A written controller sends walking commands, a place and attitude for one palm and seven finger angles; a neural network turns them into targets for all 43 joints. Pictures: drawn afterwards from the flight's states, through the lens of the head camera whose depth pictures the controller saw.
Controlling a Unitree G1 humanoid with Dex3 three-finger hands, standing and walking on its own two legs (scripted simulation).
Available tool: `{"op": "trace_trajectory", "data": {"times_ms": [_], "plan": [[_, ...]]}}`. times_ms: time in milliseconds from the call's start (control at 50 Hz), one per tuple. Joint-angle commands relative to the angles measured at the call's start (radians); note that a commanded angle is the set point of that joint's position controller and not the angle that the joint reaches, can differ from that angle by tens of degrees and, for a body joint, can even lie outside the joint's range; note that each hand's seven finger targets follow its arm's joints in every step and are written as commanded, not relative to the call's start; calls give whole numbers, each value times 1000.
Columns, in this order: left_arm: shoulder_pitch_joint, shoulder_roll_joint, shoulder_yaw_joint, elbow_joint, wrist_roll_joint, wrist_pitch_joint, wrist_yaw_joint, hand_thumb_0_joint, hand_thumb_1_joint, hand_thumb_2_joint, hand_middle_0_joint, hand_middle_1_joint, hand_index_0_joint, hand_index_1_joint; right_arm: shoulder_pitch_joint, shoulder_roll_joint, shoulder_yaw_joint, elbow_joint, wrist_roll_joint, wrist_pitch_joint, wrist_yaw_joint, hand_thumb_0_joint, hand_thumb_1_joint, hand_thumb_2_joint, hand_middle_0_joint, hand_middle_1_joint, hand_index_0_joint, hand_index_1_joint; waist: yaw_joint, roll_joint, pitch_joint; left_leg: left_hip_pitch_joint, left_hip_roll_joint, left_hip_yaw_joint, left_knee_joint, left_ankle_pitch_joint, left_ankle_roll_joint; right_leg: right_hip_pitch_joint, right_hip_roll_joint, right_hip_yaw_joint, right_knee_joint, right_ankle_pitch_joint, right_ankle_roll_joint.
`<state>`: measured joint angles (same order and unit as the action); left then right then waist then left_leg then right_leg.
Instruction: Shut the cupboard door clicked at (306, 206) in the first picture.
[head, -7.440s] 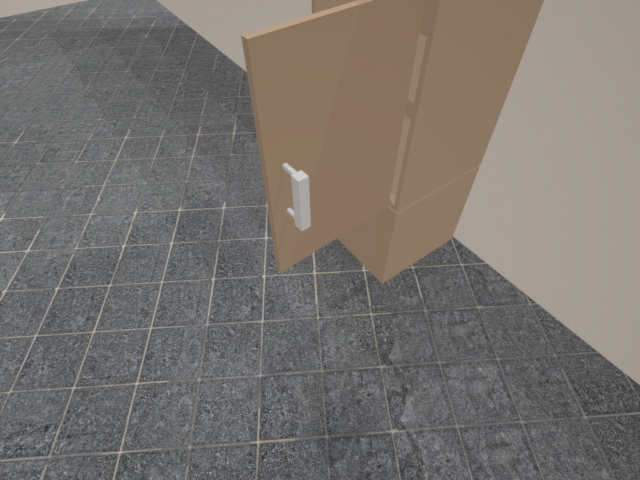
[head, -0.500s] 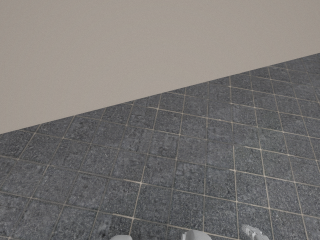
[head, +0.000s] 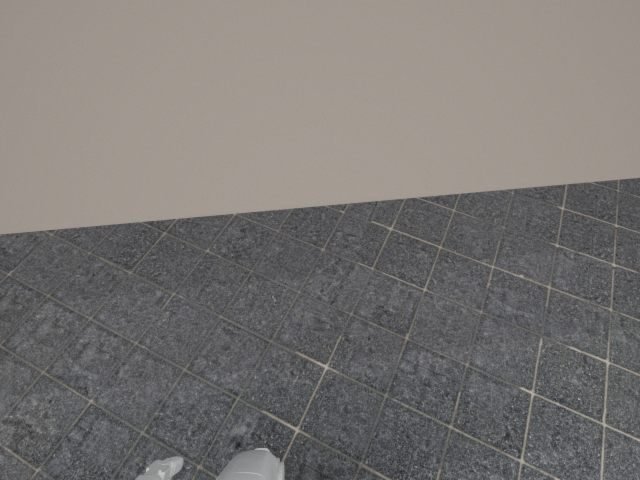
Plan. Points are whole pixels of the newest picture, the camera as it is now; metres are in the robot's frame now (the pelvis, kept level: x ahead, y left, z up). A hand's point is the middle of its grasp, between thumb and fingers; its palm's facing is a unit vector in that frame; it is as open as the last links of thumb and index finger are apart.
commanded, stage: walk to a spot facing it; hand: left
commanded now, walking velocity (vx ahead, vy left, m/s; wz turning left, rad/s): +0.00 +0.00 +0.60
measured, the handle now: out of the picture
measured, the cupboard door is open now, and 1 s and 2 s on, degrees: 93 93 93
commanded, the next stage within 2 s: none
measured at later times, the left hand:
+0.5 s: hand out of the picture +0.08 +0.22 -0.16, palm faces +0.28 -0.92 -0.28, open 7.4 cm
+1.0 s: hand out of the picture -0.09 +0.16 -0.19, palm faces +0.63 -0.74 -0.22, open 7.4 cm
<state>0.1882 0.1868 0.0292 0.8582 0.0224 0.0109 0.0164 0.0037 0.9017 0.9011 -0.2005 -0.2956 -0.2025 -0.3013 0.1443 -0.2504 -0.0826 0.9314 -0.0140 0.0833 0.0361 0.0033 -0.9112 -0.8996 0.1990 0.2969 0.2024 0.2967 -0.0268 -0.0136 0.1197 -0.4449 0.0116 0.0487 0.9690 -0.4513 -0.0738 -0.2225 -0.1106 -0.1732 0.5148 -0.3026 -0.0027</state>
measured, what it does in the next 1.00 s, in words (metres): steps on the spot, turning left: left foot, then right foot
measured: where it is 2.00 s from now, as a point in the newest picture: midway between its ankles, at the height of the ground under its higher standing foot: (241, 396)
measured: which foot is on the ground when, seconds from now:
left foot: up 0.00-0.12, down 0.14-0.52, up 0.54-0.96, down 0.98-1.00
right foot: down 0.00-0.12, up 0.14-0.50, down 0.52-0.98, up 1.00-1.00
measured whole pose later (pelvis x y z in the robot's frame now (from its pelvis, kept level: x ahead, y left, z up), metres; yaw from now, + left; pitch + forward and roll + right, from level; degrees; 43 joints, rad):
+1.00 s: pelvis +0.08 +0.03 -0.02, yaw +37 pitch +1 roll +1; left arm 0.40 0.25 0.07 1.03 0.02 -0.01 -0.02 0.00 0.91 0.90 -0.20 -0.30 -0.20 -0.30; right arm 0.03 -0.24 -0.06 0.87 -0.03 -0.01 0.05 0.00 -0.91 -0.90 0.20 0.30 0.20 0.30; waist 0.04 -0.05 0.10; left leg -0.36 0.02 0.15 0.62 -0.26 0.06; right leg -0.18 -0.21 -0.26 0.81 -0.47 0.07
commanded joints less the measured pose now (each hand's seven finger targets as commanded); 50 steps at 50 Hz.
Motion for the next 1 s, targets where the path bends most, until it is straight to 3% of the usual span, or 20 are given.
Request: {"op": "trace_trajectory", "data": {"times_ms": [0,40,80,100,120,180,240,360,440,460,500,540,600,800,860,900,920,940,960,980], "plan": [[89,243,75,-35,7,-22,17,0,900,900,-200,-300,-200,-300,-80,-38,6,-109,7,-41,-1,0,-900,-900,200,300,200,300,75,-185,-183,9,-1,49,-220,-11,14,225,-256,120,-70,646,-119],[81,243,79,-25,6,-18,13,0,900,900,-200,-300,-200,-300,-47,-46,4,-106,6,-46,-3,0,-900,-900,200,300,200,300,53,-188,-193,98,-9,64,-354,74,25,190,-249,87,-9,609,-84],[60,230,79,-37,-10,-11,5,0,900,900,-200,-300,-200,-300,55,-111,-13,-85,-1,-57,-6,0,-900,-900,200,300,200,300,-14,-57,-239,362,38,10,-544,341,66,4,-210,10,182,446,-1],[45,163,66,-74,-17,-2,-4,0,900,900,-200,-300,-200,-300,128,-235,-44,-80,-12,-63,-13,0,-900,-900,200,300,200,300,-55,256,-267,525,321,-384,-569,690,214,-295,-55,-36,419,-126,87],[-32,145,49,-114,-6,6,0,0,900,900,-200,-300,-200,-300,187,-284,-53,-59,-9,-54,-23,0,-900,-900,200,300,200,300,-82,260,-249,480,451,-480,-589,802,332,-383,-13,76,567,-399,84],[-84,152,56,-77,-4,18,1,0,900,900,-200,-300,-200,-300,78,-207,-31,-81,-11,-62,-51,0,-900,-900,200,300,200,300,-32,195,-159,330,305,-364,-611,638,277,-403,-18,186,671,-197,87],[-26,147,57,-41,-4,23,-8,0,900,900,-200,-300,-200,-300,32,-177,-17,-93,-7,-70,-53,0,-900,-900,200,300,200,300,12,150,-169,332,222,-253,-597,684,227,-345,5,171,614,-107,94],[-66,134,49,-72,-9,22,-7,0,900,900,-200,-300,-200,-300,31,-196,-31,-91,-14,-60,-45,0,-900,-900,200,300,200,300,-1,168,-160,272,198,-306,-589,570,229,-218,63,139,350,-132,89],[24,145,51,-63,-14,5,-3,0,900,900,-200,-300,-200,-300,-19,-190,-39,-109,-8,-51,-42,0,-900,-900,200,300,200,300,43,183,-181,174,160,-346,-504,588,200,1,111,120,77,-13,73],[69,163,58,-52,-14,-5,1,0,900,900,-200,-300,-200,-300,-28,-172,-38,-116,-2,-50,-41,0,-900,-900,200,300,200,300,68,127,-196,99,119,-335,-444,494,162,128,84,132,-78,85,67],[121,309,85,-52,11,-19,11,0,900,900,-200,-300,-200,-300,-27,-82,-25,-156,7,-54,-27,0,-900,-900,200,300,200,300,99,-306,-200,-174,-96,-79,-10,-182,30,244,-373,554,-267,160,-117],[49,240,76,-67,0,-19,18,0,900,900,-200,-300,-200,-300,-30,-113,-35,-133,-7,-38,-22,0,-900,-900,200,300,200,300,59,-239,-150,-195,0,-135,259,-89,39,128,-333,501,-281,-3,-148],[3,171,55,-63,-2,-42,6,0,900,900,-200,-300,-200,-300,-44,-79,-20,-103,-14,-39,6,0,-900,-900,200,300,200,300,32,-190,-86,-194,46,-65,239,85,13,108,-218,222,-275,97,-90],[192,197,67,67,8,-71,-11,0,900,900,-200,-300,-200,-300,-195,-16,14,-124,-8,-69,29,0,-900,-900,200,300,200,300,99,-160,-80,-137,47,59,-199,91,41,276,-285,62,-251,290,-87],[182,217,73,81,11,-71,-15,0,900,900,-200,-300,-200,-300,-179,-22,18,-128,-8,-80,28,0,-900,-900,200,300,200,300,76,-165,-82,-41,33,93,-283,57,69,251,-309,31,-208,316,-83],[151,230,77,85,3,-71,-20,0,900,900,-200,-300,-200,-300,-57,-45,12,-96,-15,-94,16,0,-900,-900,200,300,200,300,3,-129,-139,201,-31,156,-404,112,94,162,-265,-54,-28,475,-47],[127,225,73,80,-3,-72,-27,0,900,900,-200,-300,-200,-300,89,-96,-4,-56,-18,-100,5,0,-900,-900,200,300,200,300,-75,-62,-216,457,-22,128,-483,153,122,24,-226,-110,206,490,-7],[99,152,62,33,-10,-69,-42,0,900,900,-200,-300,-200,-300,247,-238,-42,-25,-27,-107,-7,0,-900,-900,200,300,200,300,-151,238,-300,709,254,-299,-553,131,228,-309,-77,-121,565,9,67],[-27,149,50,-48,-6,-66,-44,0,900,900,-200,-300,-200,-300,331,-308,-55,-2,-15,-107,-25,0,-900,-900,200,300,200,300,-178,228,-297,748,439,-587,-663,308,326,-546,-7,38,747,-278,76],[-81,154,56,-59,-5,-62,-32,0,900,900,-200,-300,-200,-300,293,-299,-49,4,-9,-107,-34,0,-900,-900,200,300,200,300,-146,85,-237,623,458,-549,-674,271,329,-571,-45,131,801,-225,62]]}}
